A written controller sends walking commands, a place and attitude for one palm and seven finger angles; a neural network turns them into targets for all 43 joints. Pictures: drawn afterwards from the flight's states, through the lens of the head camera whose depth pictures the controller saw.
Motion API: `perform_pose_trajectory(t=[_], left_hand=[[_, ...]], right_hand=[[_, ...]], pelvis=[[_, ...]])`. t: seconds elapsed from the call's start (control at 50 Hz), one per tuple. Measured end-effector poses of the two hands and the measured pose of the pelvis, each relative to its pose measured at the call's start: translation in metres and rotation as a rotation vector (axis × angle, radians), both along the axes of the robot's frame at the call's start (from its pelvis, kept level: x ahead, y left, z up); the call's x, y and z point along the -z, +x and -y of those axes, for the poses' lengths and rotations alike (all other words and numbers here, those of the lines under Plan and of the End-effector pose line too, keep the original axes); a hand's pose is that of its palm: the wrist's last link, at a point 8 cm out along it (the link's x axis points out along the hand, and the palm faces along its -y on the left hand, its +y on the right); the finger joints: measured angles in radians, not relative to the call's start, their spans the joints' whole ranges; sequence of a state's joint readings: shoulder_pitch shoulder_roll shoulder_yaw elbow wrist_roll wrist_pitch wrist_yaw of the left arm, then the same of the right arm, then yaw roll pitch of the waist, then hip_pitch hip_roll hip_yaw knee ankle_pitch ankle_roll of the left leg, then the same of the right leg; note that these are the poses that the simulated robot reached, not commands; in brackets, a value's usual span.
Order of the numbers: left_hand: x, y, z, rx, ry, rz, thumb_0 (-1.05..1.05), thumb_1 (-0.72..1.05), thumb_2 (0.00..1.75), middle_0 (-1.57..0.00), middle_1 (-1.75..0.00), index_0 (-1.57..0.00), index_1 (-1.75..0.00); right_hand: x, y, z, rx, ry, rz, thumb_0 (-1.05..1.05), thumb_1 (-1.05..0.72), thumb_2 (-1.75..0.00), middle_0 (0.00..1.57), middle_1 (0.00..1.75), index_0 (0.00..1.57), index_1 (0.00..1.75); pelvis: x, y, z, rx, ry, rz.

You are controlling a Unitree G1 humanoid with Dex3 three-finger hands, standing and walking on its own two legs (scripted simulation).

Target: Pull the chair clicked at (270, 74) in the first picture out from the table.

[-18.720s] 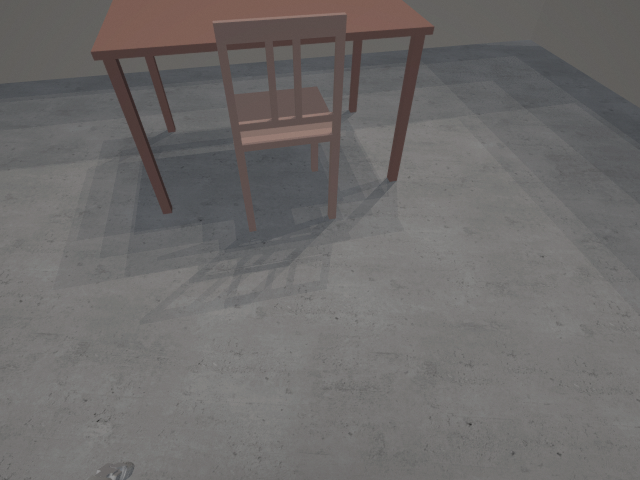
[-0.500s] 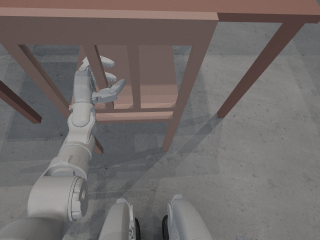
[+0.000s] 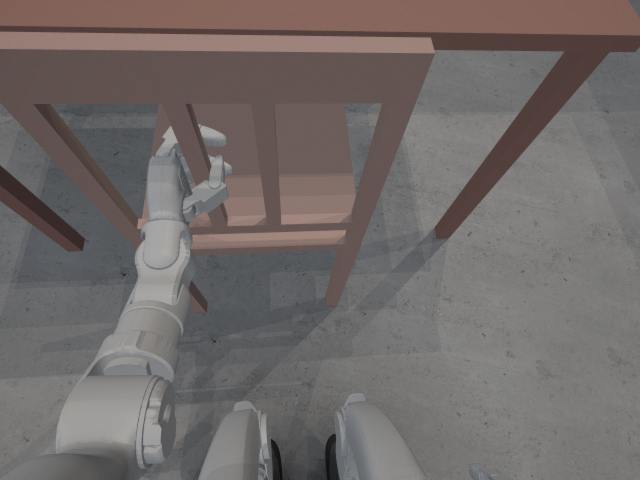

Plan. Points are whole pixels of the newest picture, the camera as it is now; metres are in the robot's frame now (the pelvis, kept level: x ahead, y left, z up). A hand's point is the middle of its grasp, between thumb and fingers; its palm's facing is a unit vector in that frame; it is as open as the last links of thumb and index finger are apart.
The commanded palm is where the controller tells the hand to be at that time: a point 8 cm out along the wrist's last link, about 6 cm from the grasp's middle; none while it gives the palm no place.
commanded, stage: hook a spindle and tug to test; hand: left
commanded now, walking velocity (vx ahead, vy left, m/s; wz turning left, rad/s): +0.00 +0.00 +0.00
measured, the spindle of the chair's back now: (202, 173) +0.50 +0.12 +0.01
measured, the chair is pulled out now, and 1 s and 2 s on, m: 0.00 0.07 0.23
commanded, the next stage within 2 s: step backward, pulling the chair out in 0.24 s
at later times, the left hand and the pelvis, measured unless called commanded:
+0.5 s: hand (210, 201) +0.44 +0.10 +0.03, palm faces -0.02 -0.99 -0.11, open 5.4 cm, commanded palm +0.43 +0.15 +0.03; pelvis +0.03 +0.00 +0.06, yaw +1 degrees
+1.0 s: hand (206, 225) +0.41 +0.10 +0.04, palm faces -0.11 -0.99 -0.12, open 5.4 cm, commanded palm +0.40 +0.15 +0.04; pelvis +0.02 +0.02 +0.11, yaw -2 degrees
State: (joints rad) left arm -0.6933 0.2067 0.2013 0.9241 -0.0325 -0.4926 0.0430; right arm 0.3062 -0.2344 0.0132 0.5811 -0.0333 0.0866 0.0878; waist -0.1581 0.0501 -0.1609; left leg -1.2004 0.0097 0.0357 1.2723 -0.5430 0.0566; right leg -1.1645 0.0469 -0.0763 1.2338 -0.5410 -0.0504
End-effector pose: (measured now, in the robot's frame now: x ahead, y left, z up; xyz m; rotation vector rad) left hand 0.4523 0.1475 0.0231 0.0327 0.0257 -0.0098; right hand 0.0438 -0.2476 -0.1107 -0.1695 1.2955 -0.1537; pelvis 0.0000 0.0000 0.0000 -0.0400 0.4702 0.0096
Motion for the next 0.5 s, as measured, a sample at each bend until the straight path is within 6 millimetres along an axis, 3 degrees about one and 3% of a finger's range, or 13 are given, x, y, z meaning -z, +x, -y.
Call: perform_pose_trajectory(t=[0.36, 0.4, 0.5], left_hand=[[-0.001, -0.025, -0.005, 0.016, -0.001, -0.011, 0.02, 0.74, 0.78, -0.46, -1.45, -0.44, -1.45], [-0.006, -0.026, -0.006, 0.014, 0.045, -0.064, 0.02, 0.72, 0.78, -0.46, -1.45, -0.44, -1.45], [-0.021, -0.028, -0.007, -0.012, 0.077, -0.298, 0.04, 0.72, 0.78, -0.38, -1.29, -0.46, -1.45]], right_hand=[[-0.010, 0.050, 0.002, -0.045, 0.004, 0.084, 0.00, -0.90, -0.90, 0.20, 0.30, 0.20, 0.30], [-0.016, 0.054, 0.000, -0.001, 0.003, 0.073, 0.00, -0.90, -0.90, 0.20, 0.30, 0.20, 0.30], [-0.055, 0.060, -0.013, 0.063, -0.005, 0.065, 0.00, -0.91, -0.90, 0.20, 0.30, 0.20, 0.30]], pelvis=[[-0.011, 0.018, 0.002, -0.007, 0.007, 0.014], [-0.019, 0.017, 0.002, -0.010, 0.012, 0.062], [-0.061, 0.027, -0.004, -0.013, 0.015, 0.143]])
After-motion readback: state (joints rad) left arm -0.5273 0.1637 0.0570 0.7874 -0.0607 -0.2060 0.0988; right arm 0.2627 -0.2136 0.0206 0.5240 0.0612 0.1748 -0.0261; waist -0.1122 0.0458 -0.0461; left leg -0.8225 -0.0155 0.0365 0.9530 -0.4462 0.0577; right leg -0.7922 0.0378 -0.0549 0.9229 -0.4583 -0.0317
